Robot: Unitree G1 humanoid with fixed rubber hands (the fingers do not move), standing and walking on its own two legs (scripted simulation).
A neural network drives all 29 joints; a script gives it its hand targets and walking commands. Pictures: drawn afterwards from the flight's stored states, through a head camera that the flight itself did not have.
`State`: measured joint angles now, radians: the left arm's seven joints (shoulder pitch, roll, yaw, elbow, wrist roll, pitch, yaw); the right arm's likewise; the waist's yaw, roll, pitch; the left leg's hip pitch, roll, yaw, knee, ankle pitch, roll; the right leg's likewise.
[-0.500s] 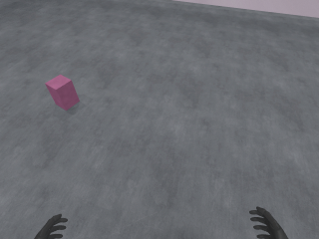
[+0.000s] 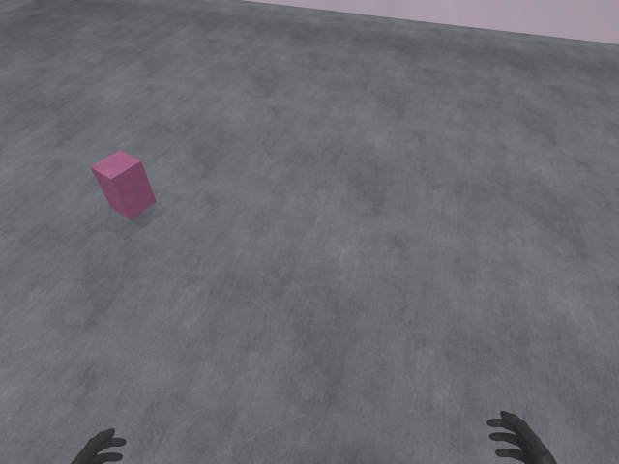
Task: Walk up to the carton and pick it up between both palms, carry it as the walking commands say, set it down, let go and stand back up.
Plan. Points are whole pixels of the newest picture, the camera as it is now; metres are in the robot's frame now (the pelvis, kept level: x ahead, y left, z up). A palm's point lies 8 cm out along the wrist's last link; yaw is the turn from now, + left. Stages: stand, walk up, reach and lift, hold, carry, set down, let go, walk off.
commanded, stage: walk up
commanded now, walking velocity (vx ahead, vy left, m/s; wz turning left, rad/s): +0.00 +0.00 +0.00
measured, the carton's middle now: (125, 185) +1.36 +0.82 -0.63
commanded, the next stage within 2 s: none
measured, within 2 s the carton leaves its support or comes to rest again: neither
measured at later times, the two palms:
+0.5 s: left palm out of the picture +0.11 +0.46 -0.07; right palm (485, 439) +0.18 -0.23 -0.07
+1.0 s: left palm out of the picture +0.15 +0.51 -0.07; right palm (365, 293) +0.41 -0.09 -0.07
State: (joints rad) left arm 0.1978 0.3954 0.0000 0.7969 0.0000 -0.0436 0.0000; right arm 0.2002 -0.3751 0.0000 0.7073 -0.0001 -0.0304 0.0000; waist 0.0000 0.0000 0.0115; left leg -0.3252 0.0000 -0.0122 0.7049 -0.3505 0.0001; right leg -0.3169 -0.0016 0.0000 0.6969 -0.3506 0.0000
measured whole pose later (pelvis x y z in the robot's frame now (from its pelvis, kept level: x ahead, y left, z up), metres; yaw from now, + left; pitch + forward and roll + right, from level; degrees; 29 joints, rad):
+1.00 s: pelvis +0.19 +0.17 +0.00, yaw +19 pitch +0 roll -1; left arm 0.30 0.50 0.00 0.81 0.00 -0.13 -0.02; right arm 0.23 -0.49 0.00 0.72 0.00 -0.05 0.12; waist 0.00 0.03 0.01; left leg -0.50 0.02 0.01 0.76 -0.34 0.07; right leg -0.21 -0.11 -0.13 0.64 -0.42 -0.01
